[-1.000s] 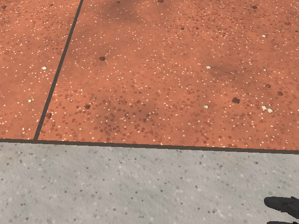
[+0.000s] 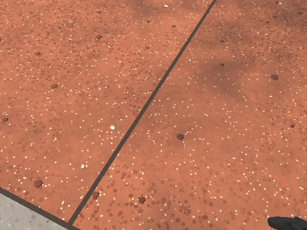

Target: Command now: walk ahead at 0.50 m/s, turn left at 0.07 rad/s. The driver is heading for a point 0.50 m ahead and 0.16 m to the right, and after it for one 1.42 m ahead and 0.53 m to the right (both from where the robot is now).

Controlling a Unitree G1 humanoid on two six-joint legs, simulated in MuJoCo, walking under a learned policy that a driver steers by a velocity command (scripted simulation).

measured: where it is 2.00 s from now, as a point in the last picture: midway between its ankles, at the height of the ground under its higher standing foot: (181, 223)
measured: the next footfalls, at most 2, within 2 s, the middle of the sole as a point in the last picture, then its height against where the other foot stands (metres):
right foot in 0.46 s outside the picture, level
left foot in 0.92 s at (163, 190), level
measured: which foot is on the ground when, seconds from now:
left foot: down 0.00-0.48, up 0.50-0.90, down 0.92-1.00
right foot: up 0.00-0.44, down 0.46-0.92, up 0.94-1.00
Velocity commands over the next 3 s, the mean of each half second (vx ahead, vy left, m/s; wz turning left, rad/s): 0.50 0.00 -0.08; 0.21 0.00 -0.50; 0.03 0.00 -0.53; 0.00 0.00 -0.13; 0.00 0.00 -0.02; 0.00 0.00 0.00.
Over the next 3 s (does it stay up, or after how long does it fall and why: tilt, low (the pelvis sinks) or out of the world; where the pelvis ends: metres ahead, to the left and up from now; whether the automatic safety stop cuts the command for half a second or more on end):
stays up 0.50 -0.08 0.01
